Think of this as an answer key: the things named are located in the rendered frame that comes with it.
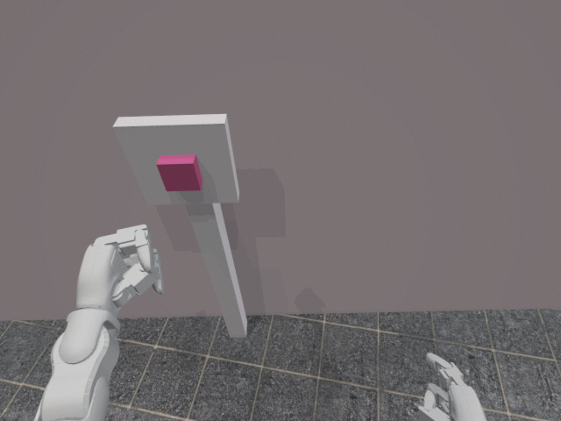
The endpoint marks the right robot hand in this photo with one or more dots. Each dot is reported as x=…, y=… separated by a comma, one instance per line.
x=460, y=404

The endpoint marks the button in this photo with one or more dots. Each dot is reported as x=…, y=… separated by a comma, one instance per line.
x=180, y=172

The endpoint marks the panel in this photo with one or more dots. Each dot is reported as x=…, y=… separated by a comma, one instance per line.
x=143, y=140

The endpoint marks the robot left forearm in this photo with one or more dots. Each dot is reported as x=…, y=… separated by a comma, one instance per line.
x=82, y=359

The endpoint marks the left robot hand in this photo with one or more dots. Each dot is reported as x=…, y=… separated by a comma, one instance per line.
x=103, y=268

